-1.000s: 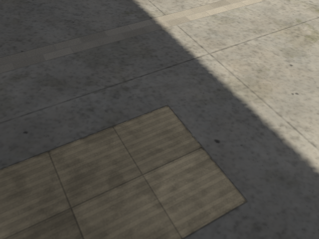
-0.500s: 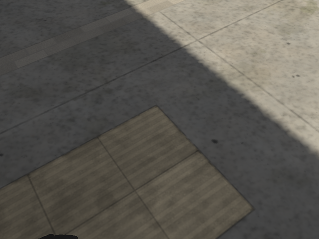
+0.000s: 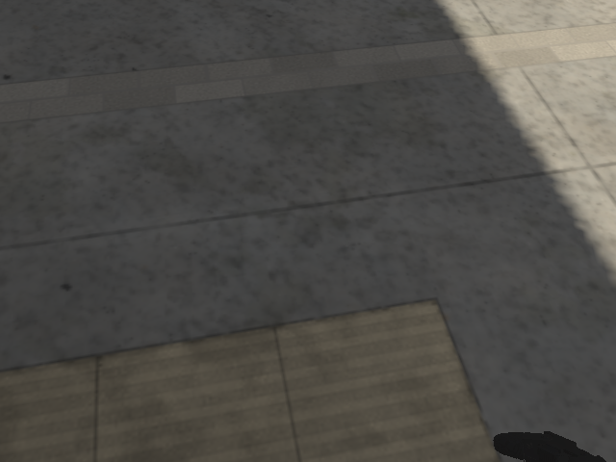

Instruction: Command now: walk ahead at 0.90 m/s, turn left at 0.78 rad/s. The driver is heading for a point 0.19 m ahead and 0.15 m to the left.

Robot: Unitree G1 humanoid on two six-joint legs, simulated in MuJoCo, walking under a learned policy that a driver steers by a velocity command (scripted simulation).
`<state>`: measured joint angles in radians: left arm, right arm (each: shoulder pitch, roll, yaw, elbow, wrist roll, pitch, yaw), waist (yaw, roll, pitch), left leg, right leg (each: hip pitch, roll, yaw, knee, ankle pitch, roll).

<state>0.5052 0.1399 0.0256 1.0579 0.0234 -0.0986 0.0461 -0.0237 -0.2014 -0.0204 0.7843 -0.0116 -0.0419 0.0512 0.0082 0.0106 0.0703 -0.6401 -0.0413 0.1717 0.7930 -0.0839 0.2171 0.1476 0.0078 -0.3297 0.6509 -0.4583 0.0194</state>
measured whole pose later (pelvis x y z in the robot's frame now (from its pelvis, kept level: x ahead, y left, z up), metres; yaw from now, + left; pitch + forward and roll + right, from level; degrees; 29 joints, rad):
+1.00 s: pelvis +0.37 -0.01 +0.04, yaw +12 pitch -1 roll +1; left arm 0.28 0.20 0.01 1.00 0.01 0.01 0.00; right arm 0.41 -0.14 0.01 1.11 -0.01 -0.01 -0.04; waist 0.02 -0.04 0.00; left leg -0.14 -0.05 0.00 0.43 -0.26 0.02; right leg -0.32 0.04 -0.04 0.39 -0.08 -0.06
